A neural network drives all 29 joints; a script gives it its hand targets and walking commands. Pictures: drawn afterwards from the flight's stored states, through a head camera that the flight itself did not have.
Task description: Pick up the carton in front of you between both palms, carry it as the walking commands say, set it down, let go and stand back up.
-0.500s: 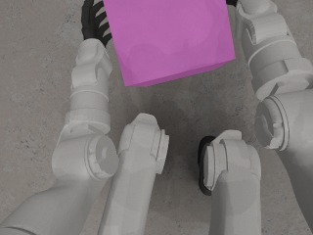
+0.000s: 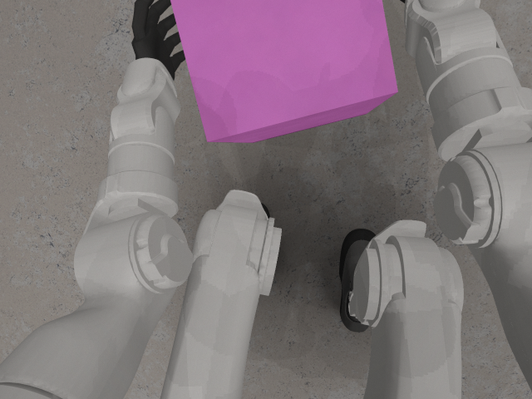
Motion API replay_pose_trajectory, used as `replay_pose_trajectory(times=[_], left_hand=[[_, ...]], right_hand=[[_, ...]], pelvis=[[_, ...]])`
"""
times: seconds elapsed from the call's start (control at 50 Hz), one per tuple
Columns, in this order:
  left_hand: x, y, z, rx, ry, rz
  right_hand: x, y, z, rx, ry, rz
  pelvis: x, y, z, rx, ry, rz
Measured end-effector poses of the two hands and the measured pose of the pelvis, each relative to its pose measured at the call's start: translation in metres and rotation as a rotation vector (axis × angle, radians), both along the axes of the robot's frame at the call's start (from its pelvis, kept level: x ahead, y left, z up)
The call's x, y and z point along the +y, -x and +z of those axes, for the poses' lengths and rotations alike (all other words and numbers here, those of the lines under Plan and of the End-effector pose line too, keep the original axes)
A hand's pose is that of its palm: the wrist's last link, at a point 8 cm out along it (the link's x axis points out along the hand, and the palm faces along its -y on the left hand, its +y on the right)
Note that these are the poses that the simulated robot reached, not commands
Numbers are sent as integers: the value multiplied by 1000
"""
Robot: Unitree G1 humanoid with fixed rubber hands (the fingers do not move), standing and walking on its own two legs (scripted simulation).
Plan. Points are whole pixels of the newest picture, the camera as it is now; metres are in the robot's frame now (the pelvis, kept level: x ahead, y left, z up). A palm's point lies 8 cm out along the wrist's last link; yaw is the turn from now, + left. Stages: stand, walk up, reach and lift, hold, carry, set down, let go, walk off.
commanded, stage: set down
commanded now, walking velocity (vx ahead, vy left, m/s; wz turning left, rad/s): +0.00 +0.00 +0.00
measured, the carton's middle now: (288, 54) +0.51 +0.07 -0.25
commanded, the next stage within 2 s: let go in 1.38 s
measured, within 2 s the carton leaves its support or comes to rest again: neither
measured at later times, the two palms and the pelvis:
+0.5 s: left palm (119, 58) +0.48 +0.26 -0.15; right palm out of the picture +0.59 -0.09 -0.15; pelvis -0.01 +0.01 +0.00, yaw +2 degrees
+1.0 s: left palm out of the picture +0.47 +0.26 +0.02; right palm out of the picture +0.59 -0.11 +0.01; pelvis +0.01 +0.01 +0.12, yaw +1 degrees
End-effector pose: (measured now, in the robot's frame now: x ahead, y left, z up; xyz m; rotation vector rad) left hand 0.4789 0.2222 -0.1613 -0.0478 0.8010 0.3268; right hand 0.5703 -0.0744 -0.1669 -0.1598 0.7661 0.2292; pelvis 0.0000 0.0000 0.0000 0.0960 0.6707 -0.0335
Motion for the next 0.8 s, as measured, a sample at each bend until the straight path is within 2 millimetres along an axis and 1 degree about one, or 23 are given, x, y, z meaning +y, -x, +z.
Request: replay_pose_trajectory(times=[0.08, 0.14, 0.26, 0.3, 0.34, 0.38, 0.44, 0.52, 0.58, 0.68, 0.74, 0.8], left_hand=[[0, 0, -2, -7, -3, -2], [2, 4, -10, 10, -17, 0], [28, 12, -22, 22, -48, 61], [38, 11, -23, 12, -55, 71], [45, 8, -21, -12, -63, 76], [48, 5, -16, -43, -64, 80], [46, 2, -5, -79, -49, 87], [42, 1, 20, -124, -31, 99], [42, 4, 47, -142, -30, 107], [45, 7, 89, -136, -30, 115], [44, 6, 110, -141, -33, 109], [41, 3, 128, -150, -39, 101]], right_hand=[[0, 0, -2, -15, -9, 9], [-7, 2, -11, -23, 4, -11], [-36, 2, -30, -23, 50, -68], [-40, -1, -32, -34, 55, -68], [-39, -6, -28, -60, 49, -61], [-34, -11, -20, -90, 36, -54], [-25, -17, -4, -126, 29, -44], [-16, -21, 28, -156, 46, -31], [-12, -22, 57, -157, 58, -32], [-15, -23, 101, -117, 63, -52], [-18, -24, 122, -108, 54, -61], [-23, -25, 137, -110, 49, -65]], pelvis=[[0, 2, -1, -15, 0, 1], [1, 3, -2, -27, -1, 4], [4, 5, -2, -20, 7, 20], [5, 5, -3, -15, 9, 26], [6, 5, -4, -14, 13, 30], [8, 5, -5, -13, 16, 34], [11, 6, -4, -13, 23, 44], [14, 8, 5, -12, 34, 57], [15, 8, 19, -6, 42, 64], [15, 6, 49, 34, 47, 72], [16, 3, 64, 64, 49, 73], [16, 1, 76, 88, 49, 71]])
